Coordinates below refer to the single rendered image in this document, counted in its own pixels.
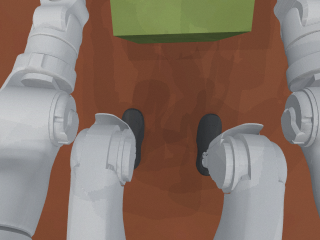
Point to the left robot shin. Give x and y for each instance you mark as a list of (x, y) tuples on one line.
[(100, 118)]

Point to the robot left thigh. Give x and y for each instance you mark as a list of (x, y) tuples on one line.
[(95, 207)]

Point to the carton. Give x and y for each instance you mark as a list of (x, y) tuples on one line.
[(180, 21)]

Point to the left robot upper arm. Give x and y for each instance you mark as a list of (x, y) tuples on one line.
[(34, 123)]

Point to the right robot upper arm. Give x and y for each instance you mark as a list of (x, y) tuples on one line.
[(300, 124)]

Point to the robot right forearm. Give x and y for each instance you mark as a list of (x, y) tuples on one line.
[(300, 34)]

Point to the robot left forearm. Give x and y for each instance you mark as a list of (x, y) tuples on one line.
[(52, 47)]

